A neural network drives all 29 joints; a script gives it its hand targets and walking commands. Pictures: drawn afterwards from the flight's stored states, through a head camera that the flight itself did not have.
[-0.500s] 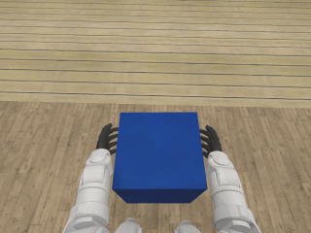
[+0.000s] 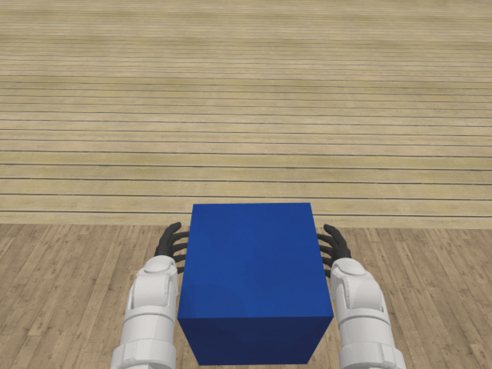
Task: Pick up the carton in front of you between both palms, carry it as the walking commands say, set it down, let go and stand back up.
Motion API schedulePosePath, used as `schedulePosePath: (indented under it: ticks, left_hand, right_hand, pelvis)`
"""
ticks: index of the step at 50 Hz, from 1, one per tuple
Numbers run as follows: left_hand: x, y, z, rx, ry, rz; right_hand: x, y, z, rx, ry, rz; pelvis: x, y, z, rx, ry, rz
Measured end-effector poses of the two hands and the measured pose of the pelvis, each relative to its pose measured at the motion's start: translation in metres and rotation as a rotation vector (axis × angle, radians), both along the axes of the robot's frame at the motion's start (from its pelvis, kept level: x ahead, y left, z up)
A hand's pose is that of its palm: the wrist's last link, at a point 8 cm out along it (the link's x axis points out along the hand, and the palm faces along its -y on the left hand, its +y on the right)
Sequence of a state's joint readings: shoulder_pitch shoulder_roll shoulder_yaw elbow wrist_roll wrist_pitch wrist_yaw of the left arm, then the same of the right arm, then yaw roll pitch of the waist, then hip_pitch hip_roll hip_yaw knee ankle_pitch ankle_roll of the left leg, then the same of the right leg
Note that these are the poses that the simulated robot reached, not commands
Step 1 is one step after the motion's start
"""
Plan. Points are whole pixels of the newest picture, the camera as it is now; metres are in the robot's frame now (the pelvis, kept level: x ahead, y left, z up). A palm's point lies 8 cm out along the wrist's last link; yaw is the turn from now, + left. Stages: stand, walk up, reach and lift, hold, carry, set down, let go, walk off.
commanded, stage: reach and lift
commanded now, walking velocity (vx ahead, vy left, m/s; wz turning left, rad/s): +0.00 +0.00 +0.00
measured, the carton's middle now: (252, 287) +0.29 +0.00 -0.04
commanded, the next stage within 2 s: hold in 0.86 s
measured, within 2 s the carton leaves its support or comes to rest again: neither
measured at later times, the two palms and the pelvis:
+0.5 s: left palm (164, 256) +0.30 +0.15 +0.04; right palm (339, 259) +0.30 -0.15 +0.04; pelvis +0.01 +0.00 +0.00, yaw +0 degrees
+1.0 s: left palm (162, 253) +0.30 +0.15 +0.06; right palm (344, 255) +0.30 -0.15 +0.06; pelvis +0.01 +0.00 +0.01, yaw +0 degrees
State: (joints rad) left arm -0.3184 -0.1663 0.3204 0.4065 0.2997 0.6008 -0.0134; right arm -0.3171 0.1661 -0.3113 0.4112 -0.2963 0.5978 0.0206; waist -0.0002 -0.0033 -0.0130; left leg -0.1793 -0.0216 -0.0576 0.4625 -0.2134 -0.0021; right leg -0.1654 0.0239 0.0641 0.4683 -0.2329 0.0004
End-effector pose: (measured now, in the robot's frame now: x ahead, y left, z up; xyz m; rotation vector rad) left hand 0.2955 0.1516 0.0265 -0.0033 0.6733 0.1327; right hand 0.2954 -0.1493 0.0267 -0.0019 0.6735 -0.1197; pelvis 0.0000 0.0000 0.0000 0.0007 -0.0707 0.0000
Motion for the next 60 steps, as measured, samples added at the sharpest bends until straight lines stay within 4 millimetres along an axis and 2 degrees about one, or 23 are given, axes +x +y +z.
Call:
schedulePosePath:
  ticks: [11, 34, 44, 51, 60]
  left_hand:
    - [0.001, 0.002, 0.004, -0.013, -0.016, 0.007]
    - [0.009, 0.001, 0.014, 0.025, -0.012, -0.018]
    - [0.006, 0.000, 0.019, 0.025, -0.015, -0.017]
    - [0.000, 0.000, 0.033, 0.024, -0.047, -0.018]
    - [-0.007, 0.000, 0.031, 0.011, -0.021, -0.011]
  right_hand:
    - [0.001, 0.002, 0.004, 0.013, -0.016, -0.008]
    - [0.010, 0.001, 0.014, -0.024, -0.011, 0.021]
    - [0.007, 0.000, 0.018, -0.023, -0.015, 0.023]
    - [0.000, 0.000, 0.032, -0.024, -0.046, 0.019]
    - [-0.007, 0.000, 0.030, -0.009, -0.020, 0.009]
  pelvis:
    - [-0.008, 0.001, 0.000, -0.001, -0.020, 0.002]
    - [0.014, 0.001, 0.007, 0.000, -0.029, 0.002]
    - [0.014, 0.000, 0.007, 0.001, -0.039, 0.003]
    - [0.012, 0.000, 0.008, 0.000, -0.057, 0.003]
    - [0.003, 0.000, 0.006, 0.000, -0.079, 0.001]
